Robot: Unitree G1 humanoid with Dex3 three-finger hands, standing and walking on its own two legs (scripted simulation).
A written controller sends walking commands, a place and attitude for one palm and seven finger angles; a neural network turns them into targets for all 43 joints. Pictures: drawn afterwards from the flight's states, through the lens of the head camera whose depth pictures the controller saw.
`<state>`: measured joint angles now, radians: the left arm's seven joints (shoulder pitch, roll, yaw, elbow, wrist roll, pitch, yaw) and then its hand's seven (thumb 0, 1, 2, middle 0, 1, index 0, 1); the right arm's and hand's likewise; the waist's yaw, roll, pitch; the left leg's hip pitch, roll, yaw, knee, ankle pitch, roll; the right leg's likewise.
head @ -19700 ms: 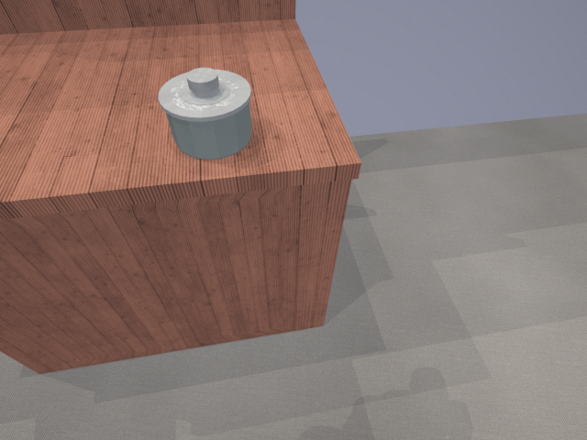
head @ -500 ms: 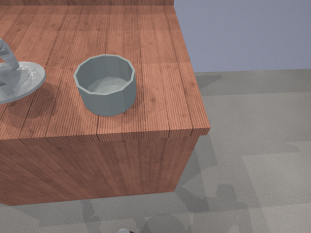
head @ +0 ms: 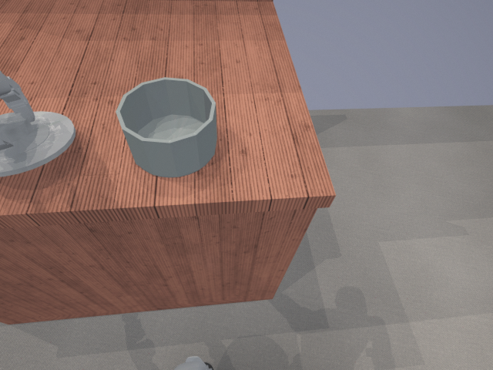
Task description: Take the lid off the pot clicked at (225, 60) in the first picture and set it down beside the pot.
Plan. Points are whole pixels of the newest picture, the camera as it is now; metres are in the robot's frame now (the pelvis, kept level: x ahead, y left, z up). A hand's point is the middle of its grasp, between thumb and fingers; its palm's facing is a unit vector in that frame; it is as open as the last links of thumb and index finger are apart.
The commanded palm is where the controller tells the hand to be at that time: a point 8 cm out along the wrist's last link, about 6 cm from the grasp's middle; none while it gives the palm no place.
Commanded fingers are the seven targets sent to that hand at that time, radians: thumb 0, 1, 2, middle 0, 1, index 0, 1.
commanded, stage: lower the lid onto the table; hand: left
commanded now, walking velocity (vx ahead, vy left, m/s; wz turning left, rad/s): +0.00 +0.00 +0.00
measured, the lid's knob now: (10, 127) +0.47 +0.36 +0.12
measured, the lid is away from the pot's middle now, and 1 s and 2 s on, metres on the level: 0.24 0.24 0.24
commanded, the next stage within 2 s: open the fingers wide in 0.42 s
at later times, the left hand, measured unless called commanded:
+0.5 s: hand (0, 133) +0.45 +0.36 +0.12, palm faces -0.46 -0.21 -0.86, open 8.7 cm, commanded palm +0.47 +0.35 +0.18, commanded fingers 0.00 0.50 1.13 -1.07 -1.11 -0.74 -1.00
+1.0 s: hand out of the picture +0.42 +0.36 +0.12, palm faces -0.41 -0.11 -0.91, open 8.9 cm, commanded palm +0.46 +0.35 +0.18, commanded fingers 0.00 0.16 0.86 -0.64 -0.93 -0.51 -0.88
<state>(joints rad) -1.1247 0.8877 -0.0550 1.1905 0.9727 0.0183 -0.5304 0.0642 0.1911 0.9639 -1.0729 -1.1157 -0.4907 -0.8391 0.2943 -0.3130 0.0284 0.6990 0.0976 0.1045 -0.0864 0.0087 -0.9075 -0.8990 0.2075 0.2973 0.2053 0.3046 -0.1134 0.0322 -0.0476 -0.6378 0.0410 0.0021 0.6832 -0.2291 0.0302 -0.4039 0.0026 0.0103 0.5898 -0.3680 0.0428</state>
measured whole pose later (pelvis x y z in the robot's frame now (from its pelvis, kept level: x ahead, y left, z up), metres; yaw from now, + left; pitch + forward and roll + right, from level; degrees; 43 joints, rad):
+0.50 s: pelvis +0.00 +0.01 -0.01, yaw -1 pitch +13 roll -4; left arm -1.17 0.90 -0.08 1.23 0.98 -0.01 -0.51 0.07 0.18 0.96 -1.09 -1.12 -0.49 -0.87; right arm 0.33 -0.31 0.02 0.72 0.09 0.10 -0.09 0.01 -0.91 -0.90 0.21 0.30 0.21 0.30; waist -0.12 0.04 -0.07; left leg -0.73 0.04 0.01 0.76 -0.26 0.04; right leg -0.50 0.00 0.02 0.66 -0.39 0.04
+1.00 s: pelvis -0.02 +0.01 -0.01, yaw +0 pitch +11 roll -4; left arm -1.00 0.86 -0.04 1.03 0.97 -0.11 -0.45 0.01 0.25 0.91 -0.95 -1.07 -0.40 -0.81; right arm 0.27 -0.30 0.02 0.67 0.10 0.15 -0.10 0.01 -0.91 -0.90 0.21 0.30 0.21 0.30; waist -0.08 0.03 -0.06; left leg -0.72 0.04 -0.01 0.75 -0.23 0.04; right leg -0.48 0.00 0.00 0.66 -0.38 0.03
